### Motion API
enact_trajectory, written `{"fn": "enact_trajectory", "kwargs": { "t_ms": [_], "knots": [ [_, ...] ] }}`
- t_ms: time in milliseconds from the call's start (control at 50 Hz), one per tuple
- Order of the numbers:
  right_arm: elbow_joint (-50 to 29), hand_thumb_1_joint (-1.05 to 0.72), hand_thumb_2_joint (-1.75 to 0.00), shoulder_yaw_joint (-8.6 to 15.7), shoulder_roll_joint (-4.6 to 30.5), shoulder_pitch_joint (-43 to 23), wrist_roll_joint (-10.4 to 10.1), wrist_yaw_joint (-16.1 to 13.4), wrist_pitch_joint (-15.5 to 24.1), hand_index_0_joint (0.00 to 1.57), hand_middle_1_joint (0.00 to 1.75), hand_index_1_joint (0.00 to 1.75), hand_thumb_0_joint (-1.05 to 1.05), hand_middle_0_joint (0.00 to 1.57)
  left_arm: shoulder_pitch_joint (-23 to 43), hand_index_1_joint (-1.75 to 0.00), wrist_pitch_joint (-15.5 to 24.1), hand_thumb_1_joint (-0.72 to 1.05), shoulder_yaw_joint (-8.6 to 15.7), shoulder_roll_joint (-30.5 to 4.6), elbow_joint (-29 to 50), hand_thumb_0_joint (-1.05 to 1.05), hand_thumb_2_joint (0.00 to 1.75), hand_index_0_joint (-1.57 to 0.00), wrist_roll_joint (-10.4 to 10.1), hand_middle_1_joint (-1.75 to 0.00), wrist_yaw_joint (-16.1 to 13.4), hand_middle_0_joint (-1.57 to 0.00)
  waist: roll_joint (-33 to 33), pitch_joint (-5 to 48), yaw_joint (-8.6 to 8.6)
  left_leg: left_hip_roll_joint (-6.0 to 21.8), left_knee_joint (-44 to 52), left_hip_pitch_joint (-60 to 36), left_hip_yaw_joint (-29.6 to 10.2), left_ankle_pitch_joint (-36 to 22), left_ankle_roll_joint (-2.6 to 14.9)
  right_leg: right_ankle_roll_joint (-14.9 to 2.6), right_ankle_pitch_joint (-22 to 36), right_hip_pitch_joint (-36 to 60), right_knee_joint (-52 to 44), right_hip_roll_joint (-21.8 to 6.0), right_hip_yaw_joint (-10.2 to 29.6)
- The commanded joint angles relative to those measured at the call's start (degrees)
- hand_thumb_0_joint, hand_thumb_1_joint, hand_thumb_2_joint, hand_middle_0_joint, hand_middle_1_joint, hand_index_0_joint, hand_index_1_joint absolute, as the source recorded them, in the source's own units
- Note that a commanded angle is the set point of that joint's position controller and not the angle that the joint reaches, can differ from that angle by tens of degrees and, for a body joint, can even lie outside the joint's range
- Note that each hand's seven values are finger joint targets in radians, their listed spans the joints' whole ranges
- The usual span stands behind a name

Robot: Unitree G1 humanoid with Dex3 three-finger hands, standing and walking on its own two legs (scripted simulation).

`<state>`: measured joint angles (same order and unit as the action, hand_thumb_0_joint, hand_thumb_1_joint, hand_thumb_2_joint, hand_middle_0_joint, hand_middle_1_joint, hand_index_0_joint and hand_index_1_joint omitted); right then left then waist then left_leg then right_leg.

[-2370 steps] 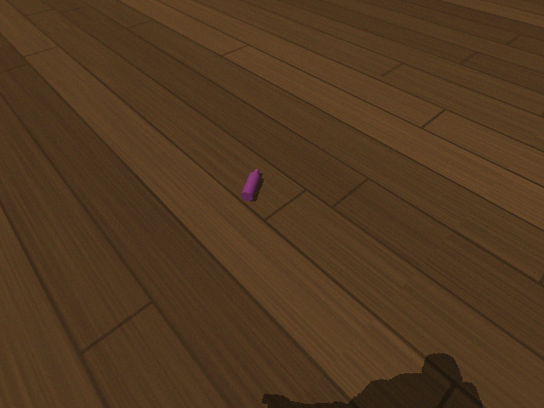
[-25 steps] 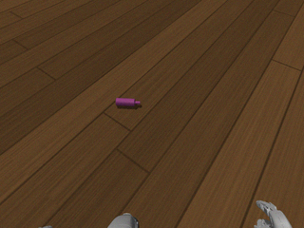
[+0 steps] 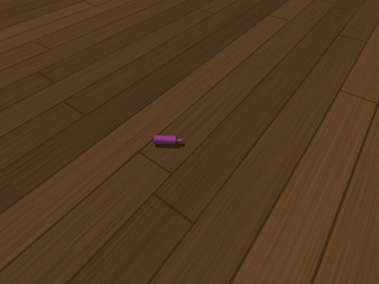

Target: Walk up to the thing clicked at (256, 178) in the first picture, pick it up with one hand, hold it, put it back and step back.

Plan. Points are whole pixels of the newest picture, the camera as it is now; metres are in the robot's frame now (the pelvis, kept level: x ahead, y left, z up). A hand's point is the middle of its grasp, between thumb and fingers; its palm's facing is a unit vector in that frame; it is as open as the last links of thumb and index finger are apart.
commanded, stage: step back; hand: left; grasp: from above
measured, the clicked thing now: (168, 140) +1.12 +0.20 -0.73
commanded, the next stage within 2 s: stand in 0.68 s
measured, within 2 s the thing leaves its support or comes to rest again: neither
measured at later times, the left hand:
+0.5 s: hand out of the picture +0.13 +0.26 -0.15, palm faces +0.06 -0.92 -0.39, open 7.4 cm
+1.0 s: hand out of the picture +0.14 +0.25 -0.14, palm faces +0.01 -0.94 -0.33, open 7.4 cm
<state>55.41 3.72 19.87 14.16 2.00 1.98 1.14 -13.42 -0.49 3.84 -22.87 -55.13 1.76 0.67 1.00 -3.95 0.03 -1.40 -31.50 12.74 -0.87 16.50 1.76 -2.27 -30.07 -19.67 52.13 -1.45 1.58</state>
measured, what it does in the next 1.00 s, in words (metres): steps on the spot: right foot, then left foot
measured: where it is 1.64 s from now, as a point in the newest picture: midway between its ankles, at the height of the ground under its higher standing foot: outside the picture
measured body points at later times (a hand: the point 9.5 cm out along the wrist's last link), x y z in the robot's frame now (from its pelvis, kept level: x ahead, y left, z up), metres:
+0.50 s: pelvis +0.05 -0.01 +0.00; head +0.08 -0.02 +0.44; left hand +0.13 +0.31 -0.12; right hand +0.13 -0.32 -0.14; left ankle +0.05 +0.13 -0.73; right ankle +0.05 -0.14 -0.73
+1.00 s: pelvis +0.06 +0.00 +0.02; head +0.07 +0.00 +0.46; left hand +0.14 +0.30 -0.12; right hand +0.18 -0.30 -0.11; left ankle +0.05 +0.13 -0.73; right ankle +0.05 -0.14 -0.73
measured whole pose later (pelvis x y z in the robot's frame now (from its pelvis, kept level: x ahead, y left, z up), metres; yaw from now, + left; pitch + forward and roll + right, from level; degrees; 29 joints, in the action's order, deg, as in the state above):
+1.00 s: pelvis +0.06 +0.00 +0.02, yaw +1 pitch -3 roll +0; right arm 62.8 0.7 20.0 2.1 0.1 0.6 1.2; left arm -3.7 0.9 0.2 -19.7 -64.8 0.6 0.7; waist 0.0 -4.7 -0.7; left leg 1.1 -21.5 6.6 -0.3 12.0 -1.0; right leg 1.4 -12.2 -6.1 21.3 -2.3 -2.3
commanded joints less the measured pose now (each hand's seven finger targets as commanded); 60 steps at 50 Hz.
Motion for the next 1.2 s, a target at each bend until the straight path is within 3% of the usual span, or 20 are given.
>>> {"fn": "enact_trajectory", "kwargs": {
  "t_ms": [0,60,120,140,160,180,200,240,340,400,420,440,460,480,540,560,640,720,1020,1180],
  "knots": [
    [-4.68,-0.9,-0.9,3.83,16.48,-3.16,0.06,-1.33,1.83,0.2,0.3,0.3,0.0,0.2,0.76,-0.3,2.86,0.9,2.95,-10.62,4.41,0.0,0.9,-0.2,-0.59,-0.3,0.14,-0.2,-9.19,-2.31,-0.18,14.23,16.34,1.22,-17.8,12.16,9.84,0.44,4.41,-6.57,-4.96,-1.94,-0.85],
    [-5.17,-0.9,-0.9,3.13,15.21,-4.92,0.11,-1.33,1.1,0.2,0.3,0.3,0.0,0.2,0.24,-0.3,3.11,0.9,3.2,-9.31,2.91,0.0,0.9,-0.2,-0.77,-0.3,0.02,-0.2,-10.62,-0.34,-0.54,11.54,13.11,6.76,-11.96,6.46,8.0,1.51,9.14,4.59,-15.04,0.17,-3.34],
    [-5.65,-0.9,-0.9,1.17,11.18,-7.32,-1.01,-1.53,-0.43,0.2,0.3,0.3,0.0,0.2,-3.74,-0.3,3.62,0.9,3.42,-9.3,0.26,0.0,0.9,-0.2,-0.23,-0.3,-1.23,-0.2,-7.01,2.79,-4.03,7.01,0.2,14.07,-5.59,6.72,3.36,1.37,16.82,18.75,-27.31,2.58,-4.68],
    [-6.31,-0.9,-0.9,0.2,8.15,-6.68,-1.35,-1.85,-0.51,0.2,0.3,0.3,0.0,0.2,-4.55,-0.3,3.9,0.9,4.07,-12.33,0.18,0.0,0.9,-0.2,0.45,-0.3,-1.74,-0.2,1.29,3.06,-4.75,2.26,-8.16,18.68,-4.19,9.86,1.38,-0.21,10.91,19.74,-30.95,-4.08,6.65],
    [-6.44,-0.9,-0.9,-0.31,6.52,-5.01,-1.37,-2.29,-0.81,0.2,0.3,0.3,0.0,0.2,-2.73,-0.3,4.26,0.9,4.66,-16.62,1.61,0.0,0.9,-0.2,0.95,-0.3,-2.04,-0.2,8.58,3.02,-4.09,-2.44,-16.27,20.3,-4.88,15.53,-0.82,-5.03,-3.25,13.8,-40.13,-17.19,26.66],
    [-4.31,-0.9,-0.9,1.37,11.48,-3.17,-0.93,-2.81,-1.28,0.2,0.3,0.3,0.0,0.2,4.3,-0.3,4.04,0.9,4.9,-18.87,3.38,0.0,0.9,-0.2,1.04,-0.3,-1.9,-0.2,5.23,0.49,-2.42,1.16,-21.89,13.59,-7.16,17.11,-1.51,-10.87,-12.39,2.51,-41.62,-23.26,30.64],
    [-2.74,-0.9,-0.9,2.12,13.57,-0.63,-0.95,-2.78,-1.16,0.2,0.3,0.3,0.0,0.2,7.63,-0.3,3.96,0.9,4.59,-17.56,4.63,0.0,0.9,-0.2,0.76,-0.3,-1.84,-0.2,4.25,-1.85,-0.83,3.32,-21.81,10.32,-6.9,15.62,-1.62,-12.2,-9.85,-1.62,-39.82,-22.34,28.9],
    [-1.66,-0.9,-0.9,1.46,12.5,-1.35,-1.29,-2.43,-0.61,0.2,0.3,0.3,0.0,0.2,6.56,-0.3,4.52,0.9,3.25,-13.33,4.18,0.0,0.9,-0.2,0.2,-0.3,-1.86,-0.2,2.4,-0.28,-0.67,2.57,-18.4,11.53,-7.27,12.83,-0.99,-8.56,7.34,4.5,-35.14,-15.76,17.5],
    [-0.53,-0.9,-0.9,0.9,10.76,-0.87,-0.82,-2.37,0.01,0.2,0.3,0.3,0.0,0.2,7.18,-0.3,4.45,0.9,3.02,-13.49,2.92,0.0,0.9,-0.2,-0.2,-0.3,-1.79,-0.2,7.29,4.09,-0.45,2.88,-5.75,4.88,-0.25,8.78,-1.92,-7.5,33.18,7.45,-27.32,-13.91,7.53],
    [1.39,-0.9,-0.9,1.79,11.18,0.73,-0.16,-2.62,0.68,0.2,0.3,0.3,0.0,0.2,7.83,-0.3,3.49,0.9,2.04,-11.0,2.96,0.0,0.9,-0.2,-1.17,-0.3,-1.84,-0.2,4.63,6.86,0.95,2.38,7.39,-4.63,-0.37,-11.64,-0.65,-2.49,40.72,6.57,-17.5,-9.4,1.82],
    [1.15,-0.9,-0.9,2.26,13.23,0.15,0.08,-2.85,0.83,0.2,0.3,0.3,0.0,0.2,7.42,-0.3,3.38,0.9,1.74,-9.51,3.12,0.0,0.9,-0.2,-1.52,-0.3,-1.92,-0.2,0.01,8.99,0.29,7.49,6.21,-6.35,-6.59,-22.52,1.36,-0.19,37.44,5.1,-13.5,-6.32,-0.62],
    [0.14,-0.9,-0.9,2.45,15.3,-2.73,-0.05,-2.95,0.99,0.2,0.3,0.3,0.0,0.2,7.35,-0.3,3.11,0.9,1.29,-8.12,3.28,0.0,0.9,-0.2,-1.93,-0.3,-1.91,-0.2,-3.07,9.63,-0.89,13.05,6.63,-6.36,-12.68,-24.55,4.34,1.4,28.28,2.98,-12.8,-2.95,-2.39],
    [-0.44,-0.9,-0.9,2.28,16.71,-7.26,-0.97,-2.76,0.76,0.2,0.3,0.3,0.0,0.2,7.35,-0.3,2.63,0.9,1.52,-9.31,1.8,0.0,0.9,-0.2,-2.1,-0.3,-1.9,-0.2,-4.15,8.76,-1.9,14.76,4.98,-1.03,-12.48,-20.52,8.34,1.61,16.78,6.7,-14.66,-0.87,-3.35],
    [-0.43,-0.9,-0.9,1.63,15.04,-9.57,-1.33,-2.46,0.49,0.2,0.3,0.3,0.0,0.2,6.7,-0.3,2.9,0.9,1.28,-9.29,0.37,0.0,0.9,-0.2,-1.86,-0.3,-2.07,-0.2,-4.47,7.49,-2.63,14.41,4.11,2.13,-11.31,-20.02,7.58,1.18,15.55,10.17,-18.54,-1.57,-2.56],
    [0.01,-0.9,-0.9,0.8,12.56,-9.28,-1.57,-2.75,0.13,0.2,0.3,0.3,0.0,0.2,6.53,-0.3,3.64,0.9,1.88,-11.8,-0.66,0.0,0.9,-0.2,-1.31,-0.3,-2.17,-0.2,-2.03,9.6,-1.66,7.04,-1.71,2.55,-2.85,-25.04,1.1,-0.72,36.23,16.03,-21.99,-7.0,1.94],
    [0.73,-0.9,-0.9,0.86,12.11,-8.3,-1.57,-2.9,-0.05,0.2,0.3,0.3,0.0,0.2,7.24,-0.3,3.59,0.9,1.9,-12.61,-0.7,0.0,0.9,-0.2,-1.44,-0.3,-2.28,-0.2,-1.5,9.47,-1.02,6.52,-1.68,1.71,-2.63,-23.46,0.23,-1.79,36.76,14.89,-22.06,-8.74,3.95],
    [2.5,-0.9,-0.9,0.87,12.57,-10.17,-1.26,-2.67,-0.25,0.2,0.3,0.3,0.0,0.2,10.97,-0.3,2.96,0.9,0.94,-10.66,-1.0,0.0,0.9,-0.2,-1.7,-0.3,-2.31,-0.2,-3.17,7.55,-0.6,8.92,3.68,-1.35,-5.27,-24.08,1.97,-0.26,31.63,11.59,-21.88,-5.9,-0.32],
    [3.25,-0.9,-0.9,-0.15,13.15,-10.39,-1.33,-2.62,1.42,0.2,0.3,0.3,0.0,0.2,10.36,-0.3,2.32,0.9,-0.52,-8.77,-3.52,0.0,0.9,-0.2,-1.83,-0.3,-1.6,-0.2,-1.64,7.13,-0.65,10.42,7.95,-5.0,-6.92,-30.8,0.99,1.71,32.89,13.93,-25.17,-4.7,-0.33],
    [4.88,-0.9,-0.9,-0.98,11.77,-14.45,-1.75,-2.13,0.9,0.2,0.3,0.3,0.0,0.2,12.25,-0.3,2.57,0.9,-1.42,-9.43,-6.95,0.0,0.9,-0.2,-1.18,-0.3,-0.89,-0.2,-2.18,5.43,-0.34,8.64,15.34,-6.8,-4.23,-13.88,-1.17,1.83,26.25,15.09,-35.58,-6.25,0.97],
    [6.03,-0.9,-0.9,-1.17,11.69,-13.44,-1.54,-1.97,0.77,0.2,0.3,0.3,0.0,0.2,11.78,-0.3,2.89,0.9,-1.51,-9.63,-7.51,0.0,0.9,-0.2,-1.2,-0.3,-0.9,-0.2,-0.61,4.95,-0.08,8.74,15.76,-6.7,-4.1,-11.78,-1.4,1.84,24.65,14.35,-37.29,-6.53,1.5]
  ]
}}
